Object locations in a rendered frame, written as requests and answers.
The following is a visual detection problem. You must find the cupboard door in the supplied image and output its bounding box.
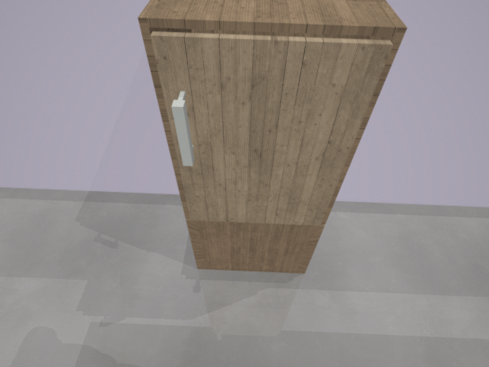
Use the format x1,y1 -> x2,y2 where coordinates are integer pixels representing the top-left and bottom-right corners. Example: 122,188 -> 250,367
151,31 -> 393,226

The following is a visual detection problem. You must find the handle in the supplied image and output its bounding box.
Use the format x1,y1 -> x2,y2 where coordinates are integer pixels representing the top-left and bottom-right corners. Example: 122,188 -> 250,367
171,91 -> 194,166

